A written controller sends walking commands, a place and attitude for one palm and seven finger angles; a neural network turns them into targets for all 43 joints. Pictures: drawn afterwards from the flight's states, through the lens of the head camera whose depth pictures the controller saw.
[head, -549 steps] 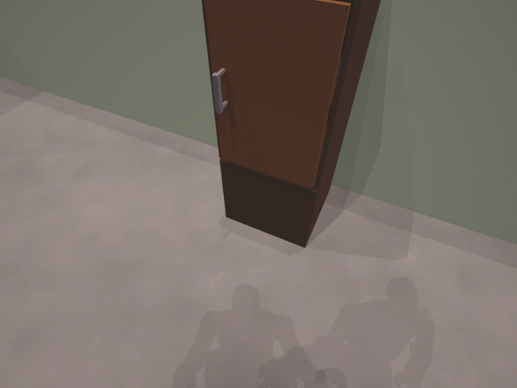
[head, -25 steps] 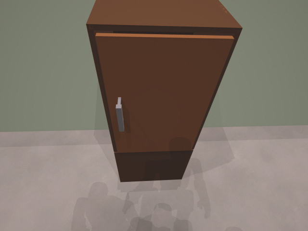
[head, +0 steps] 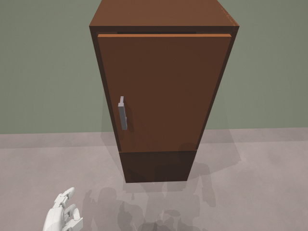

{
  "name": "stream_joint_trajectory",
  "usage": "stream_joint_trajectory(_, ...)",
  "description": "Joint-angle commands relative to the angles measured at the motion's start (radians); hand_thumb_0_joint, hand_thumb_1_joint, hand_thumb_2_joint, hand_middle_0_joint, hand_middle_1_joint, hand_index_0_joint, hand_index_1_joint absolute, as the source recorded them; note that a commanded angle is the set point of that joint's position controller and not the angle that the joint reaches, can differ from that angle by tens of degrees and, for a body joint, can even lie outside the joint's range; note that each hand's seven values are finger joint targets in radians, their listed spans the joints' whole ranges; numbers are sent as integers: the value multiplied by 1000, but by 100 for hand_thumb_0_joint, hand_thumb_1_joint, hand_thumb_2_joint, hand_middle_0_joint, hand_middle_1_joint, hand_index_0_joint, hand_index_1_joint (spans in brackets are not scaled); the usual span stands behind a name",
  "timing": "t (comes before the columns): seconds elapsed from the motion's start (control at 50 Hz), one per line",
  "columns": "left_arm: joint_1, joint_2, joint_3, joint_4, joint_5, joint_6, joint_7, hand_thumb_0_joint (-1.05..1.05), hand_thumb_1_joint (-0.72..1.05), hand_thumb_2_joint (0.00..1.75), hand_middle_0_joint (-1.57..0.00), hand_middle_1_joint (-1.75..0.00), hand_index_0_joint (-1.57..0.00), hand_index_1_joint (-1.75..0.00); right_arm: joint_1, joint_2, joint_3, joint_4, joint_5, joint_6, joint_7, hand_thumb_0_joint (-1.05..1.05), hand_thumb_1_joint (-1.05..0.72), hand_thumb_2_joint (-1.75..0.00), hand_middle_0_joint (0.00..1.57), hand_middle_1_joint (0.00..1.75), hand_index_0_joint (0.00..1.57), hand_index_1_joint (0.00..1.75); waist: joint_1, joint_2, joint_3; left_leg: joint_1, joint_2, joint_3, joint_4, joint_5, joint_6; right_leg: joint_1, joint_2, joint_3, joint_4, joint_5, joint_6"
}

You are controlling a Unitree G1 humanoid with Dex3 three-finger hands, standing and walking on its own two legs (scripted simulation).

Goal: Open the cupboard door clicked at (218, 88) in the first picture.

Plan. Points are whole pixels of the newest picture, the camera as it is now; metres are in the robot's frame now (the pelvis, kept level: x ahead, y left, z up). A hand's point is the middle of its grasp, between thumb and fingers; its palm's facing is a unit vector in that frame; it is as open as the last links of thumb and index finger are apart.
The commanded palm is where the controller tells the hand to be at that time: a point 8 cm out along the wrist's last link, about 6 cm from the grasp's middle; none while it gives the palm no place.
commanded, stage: raise the hand with hooked fingers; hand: left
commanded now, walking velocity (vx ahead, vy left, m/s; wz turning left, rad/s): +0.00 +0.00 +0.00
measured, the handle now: (123, 113) +0.52 +0.15 -0.03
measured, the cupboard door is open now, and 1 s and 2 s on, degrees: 0 0 0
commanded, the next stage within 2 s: move the hooked fingers beside the handle in 1.96 s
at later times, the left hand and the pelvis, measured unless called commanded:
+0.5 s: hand (81, 212) +0.17 +0.20 -0.03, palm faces +0.11 -0.99 -0.10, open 10.0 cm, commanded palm +0.15 +0.26 -0.04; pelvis -0.04 -0.05 -0.10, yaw +2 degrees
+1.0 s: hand (70, 190) +0.23 +0.24 -0.03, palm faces +0.09 -1.00 -0.04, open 12.9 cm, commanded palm +0.20 +0.30 -0.03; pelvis -0.03 +0.00 -0.08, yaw +0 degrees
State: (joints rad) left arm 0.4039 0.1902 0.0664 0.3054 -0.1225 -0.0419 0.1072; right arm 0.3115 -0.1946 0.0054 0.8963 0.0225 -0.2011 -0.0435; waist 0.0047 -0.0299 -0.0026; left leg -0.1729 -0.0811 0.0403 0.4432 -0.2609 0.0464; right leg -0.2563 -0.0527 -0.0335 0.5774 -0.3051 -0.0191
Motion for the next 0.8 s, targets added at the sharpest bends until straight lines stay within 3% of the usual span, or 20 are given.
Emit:
stream_joint_trajectory(0.0,-18,62,125,-78,-36,-222,-75,0,71,82,-21,-42,-21,-42,-124,-193,-73,-252,-16,-84,4,0,-90,-90,20,30,20,30,-14,-97,39,-250,86,-94,154,113,-62,-236,40,-68,-10,39,-9)
stream_joint_trajectory(0.04,100,27,175,29,-85,-376,-169,0,67,80,-22,-45,-22,-45,-163,-182,-80,-297,-19,-82,16,0,-90,-90,20,30,20,30,24,-297,-15,-429,71,-76,280,20,-54,-339,55,-70,126,-9,-4)
stream_joint_trajectory(0.06,134,2,164,18,-112,-462,-229,0,64,79,-22,-47,-22,-47,-186,-179,-86,-326,-23,-88,25,0,-90,-90,20,30,20,30,42,-340,-50,-510,61,-61,332,-34,-56,-376,58,-56,178,-60,-2)
stream_joint_trajectory(0.08,141,15,179,6,-141,-538,-292,0,62,78,-22,-48,-22,-48,-206,-181,-92,-354,-22,-96,34,0,-90,-90,20,30,20,30,56,-307,-86,-570,50,-43,382,-71,-60,-396,55,-28,217,-93,-3)
stream_joint_trajectory(0.12,132,81,235,18,-186,-632,-424,0,57,76,-22,-51,-22,-51,-218,-189,-94,-414,-9,-99,55,0,-90,-90,20,30,20,30,78,-53,-141,-615,29,-20,457,-97,-71,-417,41,19,290,-115,-25)
stream_joint_trajectory(0.16,36,159,285,-27,-206,-611,-470,0,53,74,-23,-54,-23,-54,-231,-194,-89,-482,2,-97,45,0,-90,-90,20,30,20,30,79,18,-226,-713,17,9,527,-164,-54,-409,25,97,304,-209,-14)
stream_joint_trajectory(0.18,-39,188,294,-91,-217,-584,-476,0,50,73,-23,-55,-23,-55,-243,-192,-84,-516,10,-95,37,0,-90,-90,20,30,20,30,67,12,-246,-758,16,12,549,-218,-44,-410,15,151,274,-313,-4)
stream_joint_trajectory(0.22,-191,270,350,-248,-237,-558,-458,0,46,71,-23,-58,-23,-58,-237,-189,-85,-563,9,-91,17,0,-90,-90,20,30,20,30,53,9,-325,-797,28,-2,599,-262,-32,-393,4,228,245,-464,9)
stream_joint_trajectory(0.24,-245,274,349,-317,-242,-562,-441,0,43,70,-23,-60,-23,-60,-224,-174,-81,-562,12,-89,6,0,-90,-90,20,30,20,30,35,43,-332,-790,40,-6,623,-268,-25,-400,0,255,226,-512,10)
stream_joint_trajectory(0.28,-352,286,348,-493,-239,-609,-401,0,39,68,-24,-63,-24,-63,-184,-156,-75,-534,4,-91,-14,0,-90,-90,20,30,20,30,1,132,-379,-729,58,-19,654,-223,-12,-409,8,252,230,-457,6)
stream_joint_trajectory(0.3,-420,307,338,-583,-240,-631,-393,0,36,67,-24,-64,-24,-64,-173,-160,-69,-524,0,-93,-25,0,-90,-90,20,30,20,30,-25,115,-387,-731,67,-31,668,-218,-8,-429,17,246,249,-439,4)
stream_joint_trajectory(0.36,-292,248,247,-559,-221,-643,-417,0,29,64,-24,-69,-24,-69,-144,-172,-60,-463,-2,-113,-44,0,-90,-90,20,30,20,30,-54,159,-351,-693,81,-47,669,-156,-3,-462,34,195,276,-302,-3)
stream_joint_trajectory(0.4,-290,257,229,-438,-224,-590,-468,0,25,62,-25,-72,-25,-72,-131,-187,-48,-433,2,-113,-52,0,-90,-90,20,30,20,30,-81,126,-310,-730,85,-63,685,-135,-1,-465,42,184,287,-234,5)
stream_joint_trajectory(0.44,-265,280,271,-277,-229,-502,-512,0,20,60,-25,-75,-25,-75,-123,-188,-48,-410,16,-106,-58,0,-90,-90,20,30,20,30,-73,57,-271,-792,86,-68,681,-133,-8,-438,31,193,265,-205,21)
stream_joint_trajectory(0.48,-239,301,320,-166,-257,-389,-545,0,15,58,-25,-78,-25,-78,-132,-196,-47,-428,27,-93,-61,0,-90,-90,20,30,20,30,-41,-6,-285,-819,79,-69,663,-132,-13,-369,9,214,232,-199,37)
stream_joint_trajectory(0.54,-210,339,412,-174,-300,-288,-552,0,8,55,-26,-82,-26,-82,-138,-192,-45,-471,29,-82,-51,0,-90,-90,20,30,20,30,21,10,-385,-765,67,-70,625,-46,-19,-249,-9,206,238,-41,45)
stream_joint_trajectory(0.6,-177,333,472,-261,-304,-328,-489,0,1,52,-26,-87,-26,-87,-127,-164,-52,-480,12,-85,-32,0,-90,-90,20,30,20,30,57,-6,-476,-708,74,-78,589,58,-26,-184,6,157,306,166,41)
stream_joint_trajectory(0.64,-168,291,442,-304,-279,-392,-446,0,-3,50,-27,-90,-27,-90,-109,-153,-60,-462,6,-87,-19,0,-90,-90,20,30,20,30,46,9,-464,-666,77,-72,559,97,-26,-214,23,114,335,247,35)
stream_joint_trajectory(0.68,-196,244,385,-292,-254,-443,-420,0,-8,48,-27,-93,-27,-93,-102,-159,-67,-445,0,-88,-10,0,-90,-90,20,30,20,30,16,23,-397,-637,76,-68,545,85,-22,-316,46,61,353,182,27)
stream_joint_trajectory(0.78,-249,245,333,-222,-226,-477,-457,0,-20,43,-28,-100,-28,-100,-82,-204,-70,-440,1,-81,-17,0,-90,-90,20,30,20,30,-17,50,-342,-626,75,-75,534,10,-18,-450,63,12,366,17,6)
